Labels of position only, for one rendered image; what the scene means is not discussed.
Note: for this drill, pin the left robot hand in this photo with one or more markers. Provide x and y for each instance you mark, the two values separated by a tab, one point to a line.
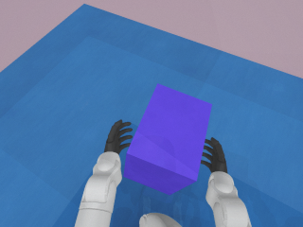
114	140

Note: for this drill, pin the right robot hand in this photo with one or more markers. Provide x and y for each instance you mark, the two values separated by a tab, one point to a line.
217	159

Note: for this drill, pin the right robot thigh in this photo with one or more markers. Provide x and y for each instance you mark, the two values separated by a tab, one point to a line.
157	220

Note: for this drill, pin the carton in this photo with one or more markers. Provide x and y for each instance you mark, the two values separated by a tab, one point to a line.
166	151

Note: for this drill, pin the left robot forearm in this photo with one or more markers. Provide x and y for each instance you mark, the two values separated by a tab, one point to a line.
98	198

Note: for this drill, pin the right robot forearm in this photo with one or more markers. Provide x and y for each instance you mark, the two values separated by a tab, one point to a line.
222	196

